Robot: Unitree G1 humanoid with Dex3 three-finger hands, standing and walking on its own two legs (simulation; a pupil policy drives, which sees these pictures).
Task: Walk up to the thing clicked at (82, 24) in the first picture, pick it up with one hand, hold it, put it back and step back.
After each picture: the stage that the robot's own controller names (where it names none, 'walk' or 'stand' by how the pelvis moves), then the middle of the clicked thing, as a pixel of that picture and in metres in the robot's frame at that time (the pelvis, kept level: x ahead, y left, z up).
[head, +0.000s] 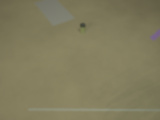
stand; (82, 28) +1.59 +0.01 -0.72
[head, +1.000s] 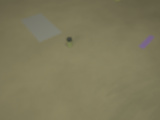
walk; (69, 42) +1.46 +0.23 -0.70
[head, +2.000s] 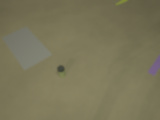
walk; (61, 71) +0.91 +0.28 -0.72
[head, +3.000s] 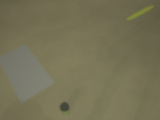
walk; (65, 109) +0.54 +0.20 -0.71
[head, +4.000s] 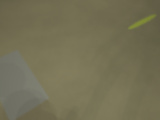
stand; out of the picture +0.35 +0.14 -0.69
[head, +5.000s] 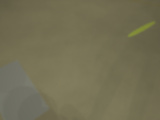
stand; out of the picture +0.30 +0.13 -0.72
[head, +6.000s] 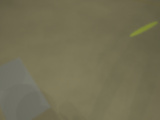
stand; out of the picture +0.31 +0.12 -0.73
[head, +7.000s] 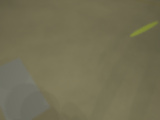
stand; out of the picture +0.30 +0.13 -0.72
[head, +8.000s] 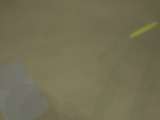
stand; out of the picture +0.30 +0.13 -0.73
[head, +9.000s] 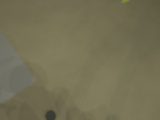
go down; (51, 117) +0.33 +0.15 -0.63
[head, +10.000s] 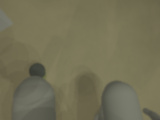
go down; (38, 73) +0.38 +0.19 -0.30
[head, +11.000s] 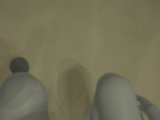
close in; (20, 68) +0.37 +0.21 -0.26
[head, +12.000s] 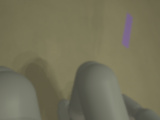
close; out of the picture +0.36 +0.22 -0.21
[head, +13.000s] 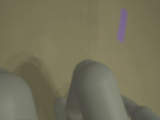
close; out of the picture +0.38 +0.24 -0.21
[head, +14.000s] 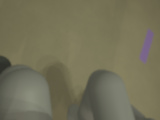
lift; out of the picture +0.31 +0.23 -0.17
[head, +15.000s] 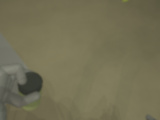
lift; (30, 91) +0.31 +0.17 +0.00
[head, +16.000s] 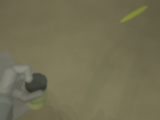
hold; (36, 91) +0.32 +0.16 -0.01
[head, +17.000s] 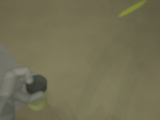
crouch; (37, 93) +0.32 +0.16 -0.04
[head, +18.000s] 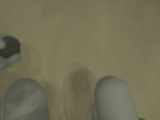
lower; (10, 54) +0.42 +0.22 -0.12
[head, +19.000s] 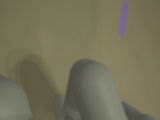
lower; out of the picture +0.39 +0.27 -0.22
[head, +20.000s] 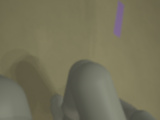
lower; out of the picture +0.39 +0.28 -0.22
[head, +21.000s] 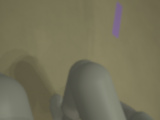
lower; out of the picture +0.38 +0.28 -0.22
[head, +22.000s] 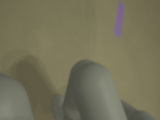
lower; out of the picture +0.38 +0.28 -0.22
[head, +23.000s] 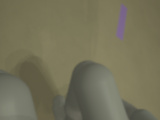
loosen; out of the picture +0.37 +0.26 -0.22
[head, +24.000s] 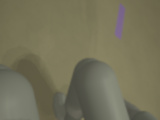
withdraw; out of the picture +0.36 +0.25 -0.22
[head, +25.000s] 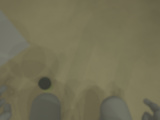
walk; (46, 85) +0.38 +0.19 -0.46
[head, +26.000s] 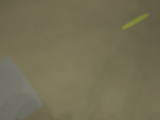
stand; out of the picture +0.32 +0.16 -0.66
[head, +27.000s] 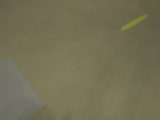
stand; out of the picture +0.33 +0.17 -0.67
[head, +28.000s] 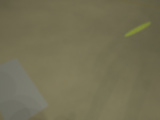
stand; out of the picture +0.35 +0.15 -0.71
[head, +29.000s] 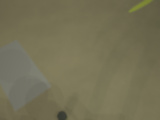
walk; (62, 117) +0.38 +0.15 -0.70
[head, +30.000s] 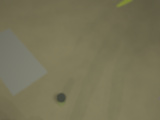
walk; (61, 99) +0.51 +0.10 -0.71
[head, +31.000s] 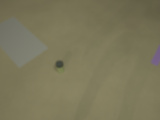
walk; (60, 67) +0.81 +0.22 -0.69
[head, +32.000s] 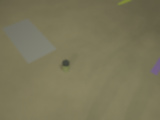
stand; (65, 66) +0.95 +0.15 -0.71
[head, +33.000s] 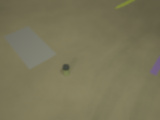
stand; (66, 70) +0.97 +0.16 -0.72
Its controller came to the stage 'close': yes
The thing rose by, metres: 0.69
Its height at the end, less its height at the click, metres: +0.00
